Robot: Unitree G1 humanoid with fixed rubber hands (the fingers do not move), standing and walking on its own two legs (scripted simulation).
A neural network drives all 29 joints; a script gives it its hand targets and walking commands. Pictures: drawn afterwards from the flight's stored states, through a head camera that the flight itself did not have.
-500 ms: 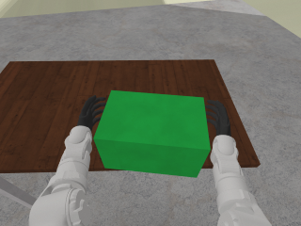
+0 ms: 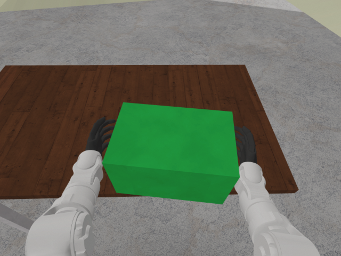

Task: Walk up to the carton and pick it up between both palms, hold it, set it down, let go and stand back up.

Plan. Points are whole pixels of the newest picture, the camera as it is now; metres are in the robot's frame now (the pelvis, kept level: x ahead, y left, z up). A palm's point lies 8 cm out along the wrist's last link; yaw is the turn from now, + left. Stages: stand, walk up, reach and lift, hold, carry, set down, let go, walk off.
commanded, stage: set down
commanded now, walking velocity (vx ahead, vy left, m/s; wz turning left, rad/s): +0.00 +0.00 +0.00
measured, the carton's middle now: (172, 153) +0.39 +0.00 +0.00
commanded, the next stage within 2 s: none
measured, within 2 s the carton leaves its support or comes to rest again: neither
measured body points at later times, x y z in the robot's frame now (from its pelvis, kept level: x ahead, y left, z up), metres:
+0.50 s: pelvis +0.00 +0.00 +0.00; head +0.06 +0.01 +0.44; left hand +0.39 +0.22 +0.00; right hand +0.36 -0.22 -0.01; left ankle -0.01 +0.11 -0.74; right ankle -0.03 -0.14 -0.74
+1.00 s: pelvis -0.03 +0.01 +0.00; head -0.05 +0.02 +0.45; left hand +0.30 +0.25 +0.04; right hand +0.27 -0.22 +0.02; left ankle -0.01 +0.11 -0.74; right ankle -0.03 -0.14 -0.74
